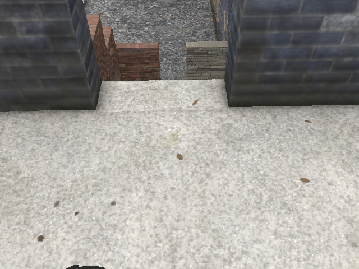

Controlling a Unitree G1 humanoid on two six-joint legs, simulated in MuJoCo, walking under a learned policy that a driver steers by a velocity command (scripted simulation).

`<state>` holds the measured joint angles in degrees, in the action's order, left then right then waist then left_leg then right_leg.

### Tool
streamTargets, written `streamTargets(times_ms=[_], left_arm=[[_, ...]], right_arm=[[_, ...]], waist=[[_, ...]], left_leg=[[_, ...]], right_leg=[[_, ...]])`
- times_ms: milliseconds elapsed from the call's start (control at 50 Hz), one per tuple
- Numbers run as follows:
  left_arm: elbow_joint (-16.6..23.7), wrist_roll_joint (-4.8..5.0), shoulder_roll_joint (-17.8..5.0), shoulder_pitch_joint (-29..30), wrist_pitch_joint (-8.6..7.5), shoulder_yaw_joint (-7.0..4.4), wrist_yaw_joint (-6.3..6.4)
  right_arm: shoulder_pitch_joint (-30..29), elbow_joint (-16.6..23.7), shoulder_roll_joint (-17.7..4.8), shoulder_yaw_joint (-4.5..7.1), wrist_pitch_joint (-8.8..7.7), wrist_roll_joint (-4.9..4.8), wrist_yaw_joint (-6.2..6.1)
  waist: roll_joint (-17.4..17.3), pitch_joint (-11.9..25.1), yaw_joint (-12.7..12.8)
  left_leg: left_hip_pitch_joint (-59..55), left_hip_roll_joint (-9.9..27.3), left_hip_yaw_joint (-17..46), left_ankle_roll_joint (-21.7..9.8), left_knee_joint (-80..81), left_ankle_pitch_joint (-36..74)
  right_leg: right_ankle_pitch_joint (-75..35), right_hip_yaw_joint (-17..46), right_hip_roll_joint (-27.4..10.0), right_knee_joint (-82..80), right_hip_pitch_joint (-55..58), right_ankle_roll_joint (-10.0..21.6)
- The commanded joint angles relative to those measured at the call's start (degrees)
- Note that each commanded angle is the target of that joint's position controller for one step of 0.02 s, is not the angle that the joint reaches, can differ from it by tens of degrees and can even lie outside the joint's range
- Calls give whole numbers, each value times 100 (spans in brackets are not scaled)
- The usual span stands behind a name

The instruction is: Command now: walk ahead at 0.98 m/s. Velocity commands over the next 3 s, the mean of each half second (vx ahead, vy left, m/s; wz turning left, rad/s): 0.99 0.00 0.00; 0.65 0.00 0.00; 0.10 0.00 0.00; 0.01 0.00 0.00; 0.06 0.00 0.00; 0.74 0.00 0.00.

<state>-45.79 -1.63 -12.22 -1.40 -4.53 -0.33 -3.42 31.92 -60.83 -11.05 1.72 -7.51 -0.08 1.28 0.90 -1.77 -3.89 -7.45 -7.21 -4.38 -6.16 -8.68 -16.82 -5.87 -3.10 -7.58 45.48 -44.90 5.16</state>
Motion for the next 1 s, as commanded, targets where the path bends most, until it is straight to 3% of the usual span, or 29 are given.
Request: streamTargets(times_ms=[20, 80, 120, 140, 160, 180, 200, 240, 280, 320, 420, 480, 540, 580, 600, 620, 640, 660, 700, 740, 760, 780, 800, 820, 860, 920, 940, 960, 1000], left_arm=[[439, 81, -205, 745, -63, 42, -21], [417, 35, -546, 443, -70, -69, 89], [-41, 55, -947, -1225, -57, -259, 234], [-400, 15, -1122, -2347, -31, -376, 329], [-551, -110, -1541, -3180, 2, -518, 426], [-538, -213, -1708, -2837, -12, -585, 335], [-519, -85, -1248, -2348, -15, -575, 232], [-659, -92, -552, -1850, -130, -410, 183], [-865, -50, -312, -1880, -222, -295, 248], [-1009, 85, -396, -2037, -322, -285, 261], [-1058, 184, -559, -2471, -449, -263, 185], [-1196, 240, -828, -2925, -486, -271, 236], [-1261, 124, -1281, -2983, -412, -358, 383], [-1231, -47, -1548, -2684, -262, -442, 522], [-1211, -88, -1484, -2471, -184, -428, 549], [-1051, -146, -971, -2331, -177, -293, 502], [-823, 283, -165, -3011, -257, -115, 314], [-805, 265, -874, -2436, -333, -220, 344], [-625, 208, -741, -1752, -339, -155, 347], [-549, -82, -325, -1852, -115, -83, 265], [-474, -109, -284, -1809, -3, -83, 234], [-341, -555, -196, -1934, 72, -4, -3], [-275, -457, -408, -1911, 20, -73, -36], [-88, -309, -445, -1589, -70, -68, -22], [-46, -228, -537, -1255, -169, -59, -73], [-107, 22, -538, -728, -183, -48, -215], [-413, 762, -381, -1199, -97, -166, 16], [-584, 842, -412, -1414, -124, -163, 161], [-787, 601, -598, -1936, -239, -269, 270]], right_arm=[[30, 275, -769, 65, -146, -41, -64], [43, 257, -1114, 91, -47, 85, -182], [-207, 253, -1387, 171, 117, 246, -299], [-524, 319, -1426, 201, 180, 266, -310], [-609, 473, -940, 115, 150, 285, -257], [310, 678, -112, -55, 34, -173, -85], [-416, 779, -765, 28, -2, -119, -160], [-1314, 1021, -714, 33, -12, -27, -121], [-1269, 1079, -399, -41, 177, 199, 21], [-1541, 1244, -285, -81, 295, 273, 125], [-3264, 1926, -361, -222, 236, 221, 243], [-3767, 2076, -425, -272, 206, 112, 243], [-3643, 2103, -805, -163, 196, 228, 147], [-2179, 1727, -1284, 54, 217, 177, -43], [-995, 1358, -1481, 171, 245, 210, -179], [24, 1154, -1844, 326, 273, 343, -271], [-338, 1136, -1952, 388, 246, 444, -187], [-814, 1237, -1602, 382, 236, 407, -71], [-1442, 1113, -989, 248, 97, 321, -13], [-1197, 819, -547, 72, 60, 169, -10], [-1182, 795, -576, 48, 17, 112, 14], [-1074, 781, -244, 35, -131, 462, 52], [-1017, 770, -224, 65, -192, 415, 87], [-1279, 905, -542, 148, -239, 419, 100], [-1850, 1225, -1044, 279, -252, 342, 86], [-1142, 1034, -1184, 346, -147, 417, 162], [-1013, 962, -617, 183, 98, -891, 158], [-787, 823, -488, 104, 188, -989, 148], [-724, 782, -875, 164, 261, -707, 45]], waist=[[-228, -821, 109], [-670, -188, 390], [-918, 729, 1240], [-829, 1141, 1804], [-193, 1659, 1906], [1754, 2385, 904], [547, 1736, 1039], [-432, 376, 692], [-297, 7, 243], [-73, -345, 113], [-90, -850, 427], [106, -860, 638], [341, -194, 419], [760, 788, -349], [724, 1221, -914], [299, 1779, -1181], [-1842, 2461, -225], [-747, 1994, -374], [278, 534, 98], [137, 270, 499], [-12, 177, 568], [-760, 821, 638], [-607, 861, 627], [-356, 601, 687], [-188, 285, 710], [-358, 136, 568], [-773, -12, 443], [-807, 48, 405], [-628, 478, 828]], left_leg=[[1166, 1369, 379, -192, 947, 4126], [-195, 1638, 248, -39, -194, 7107], [-282, 1834, 255, -50, -2312, 7774], [294, 1689, 138, -97, -3885, 6914], [1717, 1187, 162, -212, -6090, 3890], [4290, 166, 754, 54, -8194, -915], [5031, 629, 1014, -183, -8080, -353], [4838, 1052, 965, -216, -7270, 277], [4317, 1291, 1005, -87, -6753, 302], [4549, 1483, 842, 78, -6329, 380], [4194, 1361, -64, 197, -3677, 2279], [3739, 1082, -338, 13, -2612, 2994], [3370, 537, -461, -185, -2058, 2343], [1917, 294, -263, -348, -2152, 1372], [756, 430, -152, -459, -2081, 872], [-551, 1516, 1068, -672, -2430, -779], [-2087, 3044, 4733, -1536, -1219, -2309], [-1644, 2818, 4895, -1479, -615, -1630], [391, 2533, 2914, -1278, -695, 2180], [1331, 2151, 1764, -939, -734, 4170], [1615, 2070, 1424, -824, -647, 4747], [716, 2021, 1420, -1163, -957, 5398], [751, 1993, 1403, -1109, -969, 5702], [1195, 1850, 1137, -1010, -865, 5562], [2797, 1089, 207, -585, -736, 4668], [3532, 1058, 215, -146, -1003, 4244], [2938, 998, 73, -181, -1242, 4021], [2832, 1027, 129, -79, -1725, 4012], [2281, 925, 117, 213, -3314, 3837]], right_leg=[[-689, -549, 474, -1050, 1297, 134], [139, -675, 1051, -1435, 1798, 312], [952, -407, 1245, -1460, 3333, 496], [1184, -264, 1033, -1757, 4469, 613], [2778, 975, -141, -1324, 5773, 778], [3857, 4675, -1643, -2366, 7423, 1722], [4224, 4603, -1293, -3025, 6873, 1510], [2864, 2992, -893, -3355, 4985, 1148], [2587, 2139, -434, -3617, 3810, 822], [2320, 1678, -239, -3931, 3409, 725], [-306, 447, 362, -4366, 2902, 461], [-1846, 336, 74, -4628, 3737, 312], [-4300, 153, -197, -3775, 5285, 204], [-5300, 165, -379, -1802, 5484, 151], [-4633, 47, -262, -178, 4899, 147], [-2436, 35, 142, 2048, 3508, 216], [2862, 365, 1315, 4448, 925, -78], [2653, 877, 1027, 4430, 293, 122], [2154, 776, 538, 3461, 755, 6], [2415, 792, 448, 2668, 1357, -210], [2534, 731, 449, 2149, 1573, -318], [2675, 902, 271, 2567, 867, -473], [2781, 870, 287, 2473, 694, -661], [2466, 720, 296, 2030, 524, -811], [617, 235, 360, 207, 1618, -786], [-653, 115, 854, -622, 2854, -721], [-1101, -359, 1013, -1358, 2857, -540], [-1228, -378, 1079, -1428, 3261, -458], [-1739, -76, 892, -2003, 3906, -174]])
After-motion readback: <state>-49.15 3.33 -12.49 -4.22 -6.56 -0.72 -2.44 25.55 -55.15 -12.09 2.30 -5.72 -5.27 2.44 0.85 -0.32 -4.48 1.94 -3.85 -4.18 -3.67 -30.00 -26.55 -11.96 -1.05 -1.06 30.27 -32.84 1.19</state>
